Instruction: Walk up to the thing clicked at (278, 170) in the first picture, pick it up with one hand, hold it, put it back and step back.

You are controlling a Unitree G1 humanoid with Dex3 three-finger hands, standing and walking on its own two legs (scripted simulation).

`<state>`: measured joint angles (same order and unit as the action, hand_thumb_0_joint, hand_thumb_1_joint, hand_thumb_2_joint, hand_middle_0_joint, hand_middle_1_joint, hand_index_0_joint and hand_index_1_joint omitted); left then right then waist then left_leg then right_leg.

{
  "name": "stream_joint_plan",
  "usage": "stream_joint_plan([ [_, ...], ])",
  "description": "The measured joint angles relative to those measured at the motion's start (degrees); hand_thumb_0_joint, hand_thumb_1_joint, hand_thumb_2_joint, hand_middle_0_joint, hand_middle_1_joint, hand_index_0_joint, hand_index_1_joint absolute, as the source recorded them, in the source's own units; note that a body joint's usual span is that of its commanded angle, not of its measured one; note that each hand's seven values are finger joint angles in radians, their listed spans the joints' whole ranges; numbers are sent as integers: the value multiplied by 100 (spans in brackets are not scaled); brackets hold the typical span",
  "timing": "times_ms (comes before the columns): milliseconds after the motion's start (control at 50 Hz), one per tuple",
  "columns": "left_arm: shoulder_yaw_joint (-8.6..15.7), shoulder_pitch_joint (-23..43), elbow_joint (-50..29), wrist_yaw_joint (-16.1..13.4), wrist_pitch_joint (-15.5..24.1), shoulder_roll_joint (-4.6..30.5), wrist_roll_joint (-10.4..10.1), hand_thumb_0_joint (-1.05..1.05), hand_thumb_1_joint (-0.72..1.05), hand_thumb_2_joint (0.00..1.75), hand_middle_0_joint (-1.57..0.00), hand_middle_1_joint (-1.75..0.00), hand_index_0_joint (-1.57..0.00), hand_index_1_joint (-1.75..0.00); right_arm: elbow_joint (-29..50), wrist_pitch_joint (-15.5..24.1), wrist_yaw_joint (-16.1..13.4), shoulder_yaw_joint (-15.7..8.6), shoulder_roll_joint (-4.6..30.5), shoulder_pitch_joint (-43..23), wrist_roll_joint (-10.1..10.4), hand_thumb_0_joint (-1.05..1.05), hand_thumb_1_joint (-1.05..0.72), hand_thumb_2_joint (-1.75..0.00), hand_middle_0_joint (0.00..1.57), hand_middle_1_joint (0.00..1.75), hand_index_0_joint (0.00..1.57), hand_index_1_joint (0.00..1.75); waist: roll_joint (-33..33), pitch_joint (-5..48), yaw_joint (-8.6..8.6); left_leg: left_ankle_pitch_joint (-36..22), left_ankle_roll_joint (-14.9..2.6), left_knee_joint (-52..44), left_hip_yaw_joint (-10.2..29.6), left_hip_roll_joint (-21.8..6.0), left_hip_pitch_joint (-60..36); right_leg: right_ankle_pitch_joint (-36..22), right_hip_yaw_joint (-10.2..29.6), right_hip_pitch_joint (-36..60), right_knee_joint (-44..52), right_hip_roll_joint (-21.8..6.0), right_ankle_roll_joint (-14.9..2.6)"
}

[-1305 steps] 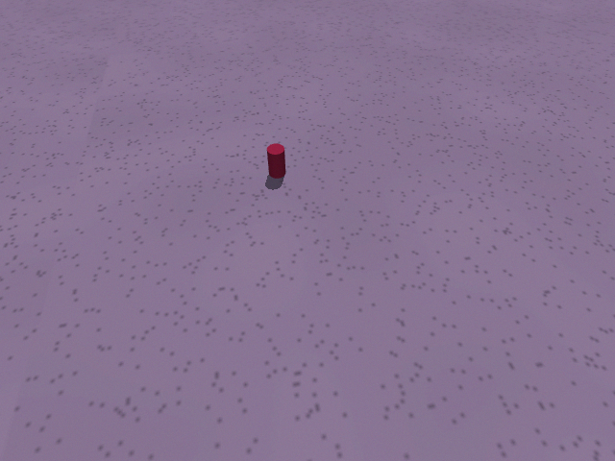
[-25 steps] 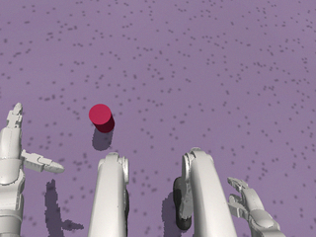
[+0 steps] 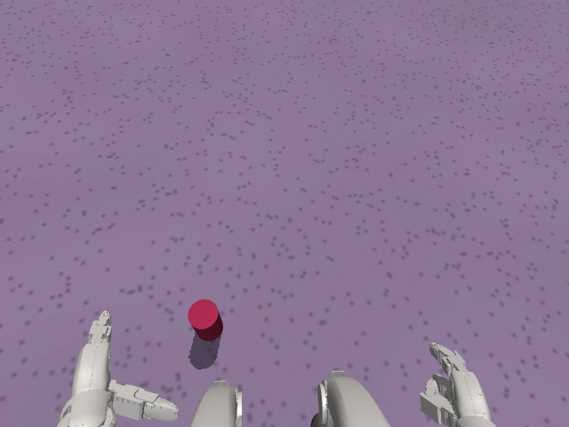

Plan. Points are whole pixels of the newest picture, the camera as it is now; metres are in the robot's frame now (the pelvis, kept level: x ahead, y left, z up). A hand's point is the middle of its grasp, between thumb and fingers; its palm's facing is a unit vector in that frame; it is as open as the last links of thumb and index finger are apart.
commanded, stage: home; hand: left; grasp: from the side
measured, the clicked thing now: (206, 321) +0.42 +0.19 -0.60
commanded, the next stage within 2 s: stand in 1.88 s
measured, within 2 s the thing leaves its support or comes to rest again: neither
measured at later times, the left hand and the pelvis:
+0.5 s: hand (127, 394) +0.18 +0.19 -0.01, palm faces +0.12 -0.95 -0.28, open 17.6 cm; pelvis +0.02 +0.01 +0.05, yaw +1 degrees
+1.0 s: hand (137, 392) +0.18 +0.18 -0.01, palm faces +0.10 -0.95 -0.29, open 17.6 cm; pelvis +0.02 +0.00 +0.05, yaw +1 degrees
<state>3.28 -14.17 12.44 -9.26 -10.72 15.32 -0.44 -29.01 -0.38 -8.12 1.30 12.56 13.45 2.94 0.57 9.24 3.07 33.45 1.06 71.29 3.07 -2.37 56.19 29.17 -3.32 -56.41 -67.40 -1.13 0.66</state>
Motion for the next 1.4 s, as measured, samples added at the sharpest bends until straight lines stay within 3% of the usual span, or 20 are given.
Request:
stream_joint_plan([
  [160,-366,-978,-1042,-104,-355,-181,-67,-1,-56,4,-6,-5,-6,-5,128,190,-173,41,-76,322,-43,1,-90,-90,20,30,20,30,136,37,-34,-226,-51,-964,-84,-11,-1295,-258,40,1312,1013,19,53],
  [320,-473,-1428,-1511,-19,-426,-285,-55,-1,-57,3,-6,-5,-6,-5,232,419,-176,71,-112,259,-106,1,-90,-90,20,30,20,30,168,-81,-139,-330,-76,-1337,-119,11,-1886,-365,60,1907,1391,1,85],
  [540,-415,-1316,-1398,57,-434,-326,-1,-1,-57,4,-5,-5,-5,-5,141,672,-156,59,-89,157,-195,1,-90,-90,20,30,21,30,102,-313,-201,-408,-57,-1467,-86,21,-2042,-422,25,2076,1514,-7,69],
  [900,-402,-1250,-1231,113,-414,-361,2,-1,-58,2,-5,-5,-5,-5,-20,691,-136,20,-72,280,-197,1,-90,-90,20,30,20,30,135,-323,-143,-459,-6,-1590,-94,-11,-2174,-442,32,2166,1568,26,16],
  [1400,-396,-1216,-1185,144,-415,-395,8,-1,-56,4,-5,-5,-5,-5,-63,791,-182,7,-60,205,-206,1,-90,-90,20,30,20,30,110,-346,-195,-512,42,-1650,-77,-18,-2190,-449,17,2153,1555,33,-32],
])
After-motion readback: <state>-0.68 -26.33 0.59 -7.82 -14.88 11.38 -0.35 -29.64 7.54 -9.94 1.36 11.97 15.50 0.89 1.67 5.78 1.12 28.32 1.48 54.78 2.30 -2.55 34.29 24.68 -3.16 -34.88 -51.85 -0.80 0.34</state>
